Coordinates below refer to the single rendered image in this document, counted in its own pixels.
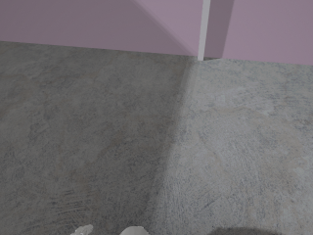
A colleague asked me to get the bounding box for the left robot hand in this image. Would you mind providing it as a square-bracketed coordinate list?
[70, 224, 94, 235]

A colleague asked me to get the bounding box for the panel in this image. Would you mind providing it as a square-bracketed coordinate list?
[198, 0, 211, 61]

